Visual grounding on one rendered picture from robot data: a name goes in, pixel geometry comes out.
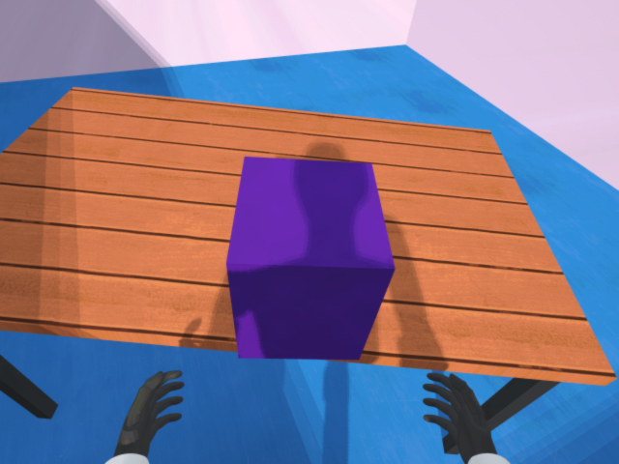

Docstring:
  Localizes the carton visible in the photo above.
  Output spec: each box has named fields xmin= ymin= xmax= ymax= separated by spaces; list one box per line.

xmin=226 ymin=157 xmax=395 ymax=360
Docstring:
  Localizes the robot left hand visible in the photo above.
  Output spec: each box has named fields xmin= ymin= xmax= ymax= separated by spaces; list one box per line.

xmin=113 ymin=370 xmax=185 ymax=458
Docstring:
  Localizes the table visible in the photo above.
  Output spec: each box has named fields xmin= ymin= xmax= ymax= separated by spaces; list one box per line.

xmin=0 ymin=87 xmax=617 ymax=454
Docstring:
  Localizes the robot right hand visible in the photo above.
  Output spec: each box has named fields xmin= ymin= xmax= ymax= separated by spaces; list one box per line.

xmin=423 ymin=373 xmax=498 ymax=464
